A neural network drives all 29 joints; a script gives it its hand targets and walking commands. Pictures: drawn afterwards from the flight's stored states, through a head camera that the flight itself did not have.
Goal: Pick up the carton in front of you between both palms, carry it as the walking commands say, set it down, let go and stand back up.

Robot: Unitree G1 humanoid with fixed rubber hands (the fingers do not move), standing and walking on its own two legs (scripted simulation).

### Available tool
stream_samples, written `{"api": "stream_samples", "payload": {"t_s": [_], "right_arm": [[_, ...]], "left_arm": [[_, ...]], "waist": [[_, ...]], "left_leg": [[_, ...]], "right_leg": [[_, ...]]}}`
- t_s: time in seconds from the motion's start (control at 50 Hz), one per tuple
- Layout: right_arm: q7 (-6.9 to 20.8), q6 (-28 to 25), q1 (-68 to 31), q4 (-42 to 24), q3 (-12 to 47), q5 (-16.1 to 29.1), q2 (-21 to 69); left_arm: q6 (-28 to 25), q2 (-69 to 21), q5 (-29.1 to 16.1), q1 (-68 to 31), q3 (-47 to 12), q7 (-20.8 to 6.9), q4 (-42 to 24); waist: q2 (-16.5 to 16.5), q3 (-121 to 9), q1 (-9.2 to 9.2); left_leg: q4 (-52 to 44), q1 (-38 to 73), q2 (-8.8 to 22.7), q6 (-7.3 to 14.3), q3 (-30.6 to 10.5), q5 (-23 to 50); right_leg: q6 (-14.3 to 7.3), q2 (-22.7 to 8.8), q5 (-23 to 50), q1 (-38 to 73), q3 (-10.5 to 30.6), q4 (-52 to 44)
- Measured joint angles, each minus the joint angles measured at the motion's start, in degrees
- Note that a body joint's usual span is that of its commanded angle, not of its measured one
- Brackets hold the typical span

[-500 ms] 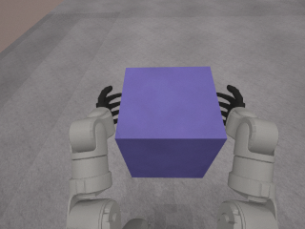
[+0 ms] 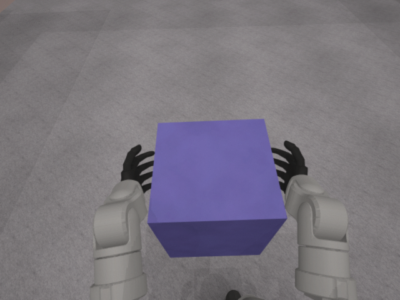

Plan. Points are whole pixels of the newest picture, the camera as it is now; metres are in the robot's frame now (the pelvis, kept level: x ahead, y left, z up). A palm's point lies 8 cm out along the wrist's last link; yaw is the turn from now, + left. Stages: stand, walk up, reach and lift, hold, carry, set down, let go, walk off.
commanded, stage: carry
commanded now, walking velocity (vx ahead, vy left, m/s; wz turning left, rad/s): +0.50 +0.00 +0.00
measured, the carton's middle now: (213, 194) +0.34 -0.01 +0.00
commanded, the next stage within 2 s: none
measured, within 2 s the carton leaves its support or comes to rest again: neither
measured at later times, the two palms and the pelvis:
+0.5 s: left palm (132, 100) +0.56 +0.18 +0.09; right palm (254, 94) +0.56 -0.12 +0.09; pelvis +0.33 +0.02 -0.01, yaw +1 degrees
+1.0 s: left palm (151, 36) +0.87 +0.16 +0.10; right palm (243, 35) +0.87 -0.14 +0.09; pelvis +0.64 +0.01 -0.01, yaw +1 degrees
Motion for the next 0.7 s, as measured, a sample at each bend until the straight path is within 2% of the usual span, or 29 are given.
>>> {"api": "stream_samples", "payload": {"t_s": [0.04, 0.06, 0.1, 0.12, 0.16, 0.24, 0.34, 0.46, 0.5, 0.54, 0.58, 0.6, 0.64, 0.7], "right_arm": [[0.07, 0.98, 1.45, -2.25, 0.56, -0.25, -0.23], [0.14, 1.53, 2.09, -3.08, 0.83, -0.09, -0.91], [0.38, 3.06, 4.14, -4.87, 1.38, 0.26, -1.76], [0.37, 3.95, 5.45, -5.89, 1.61, 0.17, -1.51], [0.33, 5.75, 8.33, -8.60, 1.91, -0.63, 0.25], [0.33, 8.86, 12.78, -14.35, 5.58, -1.13, -0.56], [0.44, 11.43, 17.41, -20.09, 7.74, -1.64, -0.84], [0.49, 14.66, 21.88, -23.86, 8.65, -1.86, -0.73], [0.49, 15.14, 21.64, -23.85, 8.93, -1.70, -0.73], [0.49, 14.57, 20.55, -21.20, 9.60, -1.71, -0.78], [0.49, 14.55, 20.10, -19.64, 9.62, -1.63, -0.79], [0.50, 14.51, 20.40, -19.56, 9.48, -1.57, -0.76], [0.53, 14.20, 21.29, -19.95, 9.21, -1.55, -0.70], [0.61, 13.47, 21.82, -20.59, 8.94, -1.60, -0.69]], "left_arm": [[0.67, 0.23, -0.62, 0.63, -1.07, 0.28, -0.87], [0.68, 0.02, -0.77, 0.84, -1.64, 0.60, -0.78], [1.96, 0.06, -1.24, 1.70, -3.10, 1.22, -1.14], [2.98, 0.33, -1.55, 2.74, -3.83, 1.47, -1.85], [5.05, 0.97, -2.38, 5.66, -4.88, 1.61, -4.35], [8.02, 1.60, -3.32, 10.35, -6.89, 1.81, -10.27], [10.37, 1.81, -3.56, 14.33, -8.96, 1.71, -15.08], [13.50, 1.74, -2.84, 18.06, -11.00, 1.39, -17.94], [14.25, 1.75, -2.60, 18.37, -10.82, 1.40, -18.86], [14.60, 1.80, -2.47, 18.21, -9.58, 1.40, -18.28], [15.01, 1.79, -2.20, 18.10, -9.18, 1.40, -17.60], [15.10, 1.78, -2.08, 18.14, -9.36, 1.39, -17.39], [14.86, 1.78, -1.82, 18.26, -9.94, 1.25, -17.01], [13.84, 1.75, -1.39, 18.33, -10.58, 0.87, -16.82]], "waist": [[0.26, -1.58, 0.80], [1.39, -2.03, 1.47], [1.31, -2.65, 2.92], [0.79, -2.95, 3.37], [-0.18, -3.43, 3.94], [-1.02, -3.94, 4.92], [-0.82, -6.04, 4.58], [-0.86, -7.95, 3.85], [-1.69, -7.88, 3.69], [-3.20, -7.80, 2.71], [-2.61, -7.08, 2.01], [-2.25, -6.69, 1.78], [-1.83, -6.19, 1.40], [-1.27, -6.07, 0.94]], "left_leg": [[6.53, 0.54, 0.84, -0.96, 0.25, -4.42], [13.54, -1.67, 2.23, -1.42, -0.09, -3.81], [30.44, -8.71, 1.75, -2.14, -2.52, -3.90], [36.50, -12.16, 1.27, -2.07, -3.02, -3.51], [40.48, -17.66, 1.35, -1.97, -2.63, -0.92], [31.59, -24.38, 3.09, -2.96, -1.53, 3.70], [16.11, -27.46, 4.87, -3.93, 0.25, 11.48], [6.13, -24.64, 4.23, -2.81, 4.97, 17.67], [4.60, -21.83, 3.08, -1.16, 6.85, 18.12], [9.33, -22.19, 2.44, 1.44, 8.06, 15.75], [9.27, -20.45, 2.67, 2.15, 8.21, 12.84], [7.89, -18.97, 2.72, 1.82, 8.13, 12.57], [4.37, -15.65, 2.51, 1.41, 7.95, 12.61], [-0.73, -10.68, 2.26, 1.15, 7.49, 12.51]], "right_leg": [[-1.44, 0.83, 1.69, 4.41, -2.06, -4.20], [-2.70, 1.44, -0.21, 4.70, -2.96, -2.06], [-3.87, 1.44, -4.53, 5.91, -3.41, 0.39], [-3.88, 1.23, -5.69, 7.29, -3.32, -0.18], [-2.97, 0.82, -6.18, 10.81, -2.94, -3.20], [-2.82, 0.23, -7.09, 17.87, -2.04, -9.46], [-1.42, -0.19, -10.32, 25.71, -1.35, -13.72], [1.36, -0.93, -18.39, 34.71, -0.69, -13.04], [2.44, -2.30, -23.76, 35.12, -0.25, -6.54], [2.39, -4.28, -23.91, 28.43, 1.21, 10.33], [1.70, -3.07, -23.02, 19.05, 3.81, 27.78], [1.27, -2.75, -21.70, 14.94, 4.01, 32.92], [0.72, -3.19, -17.87, 8.57, 3.57, 35.02], [0.91, -4.37, -13.48, 2.55, 2.65, 27.97]]}}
